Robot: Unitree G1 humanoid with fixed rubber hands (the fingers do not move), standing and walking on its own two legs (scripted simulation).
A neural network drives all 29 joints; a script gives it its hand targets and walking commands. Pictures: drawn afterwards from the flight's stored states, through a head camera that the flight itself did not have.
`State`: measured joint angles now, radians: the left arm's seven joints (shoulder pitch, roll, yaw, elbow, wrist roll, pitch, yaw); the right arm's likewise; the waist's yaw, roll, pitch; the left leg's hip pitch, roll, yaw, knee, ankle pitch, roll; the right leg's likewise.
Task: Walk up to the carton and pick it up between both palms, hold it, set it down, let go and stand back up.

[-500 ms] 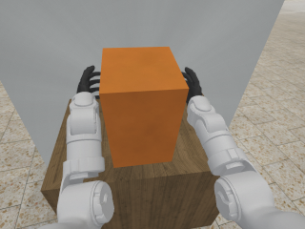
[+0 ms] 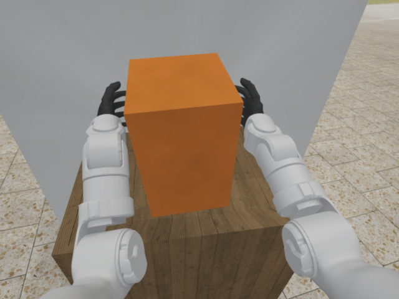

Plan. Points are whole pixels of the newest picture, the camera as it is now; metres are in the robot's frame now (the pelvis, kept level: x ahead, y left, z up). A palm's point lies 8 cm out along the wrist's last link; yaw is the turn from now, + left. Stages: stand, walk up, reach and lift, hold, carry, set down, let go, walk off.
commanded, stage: reach and lift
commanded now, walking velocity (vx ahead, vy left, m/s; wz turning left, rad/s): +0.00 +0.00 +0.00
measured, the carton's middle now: (183, 138) +0.41 +0.01 +0.16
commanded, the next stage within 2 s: hold in 0.62 s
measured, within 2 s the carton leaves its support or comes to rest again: neither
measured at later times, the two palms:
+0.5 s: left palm (106, 112) +0.38 +0.15 +0.25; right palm (254, 105) +0.38 -0.13 +0.26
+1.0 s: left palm (104, 107) +0.37 +0.15 +0.27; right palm (256, 95) +0.37 -0.13 +0.28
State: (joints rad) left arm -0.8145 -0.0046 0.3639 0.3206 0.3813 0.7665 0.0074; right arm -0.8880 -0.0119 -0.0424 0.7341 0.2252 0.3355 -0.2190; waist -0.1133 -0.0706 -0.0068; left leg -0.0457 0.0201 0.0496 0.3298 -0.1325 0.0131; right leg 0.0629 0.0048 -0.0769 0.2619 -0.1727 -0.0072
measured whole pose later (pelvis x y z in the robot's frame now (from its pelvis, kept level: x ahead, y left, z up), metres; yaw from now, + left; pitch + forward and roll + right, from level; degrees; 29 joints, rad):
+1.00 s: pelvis +0.00 -0.01 +0.00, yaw +0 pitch -7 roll -1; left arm -0.86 0.02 0.38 0.29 0.34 0.90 0.00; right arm -0.99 -0.06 0.01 0.70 0.33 0.53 -0.28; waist -0.10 -0.04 -0.09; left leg -0.08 0.02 0.03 0.34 -0.14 0.00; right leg 0.02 0.02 -0.06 0.28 -0.18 -0.02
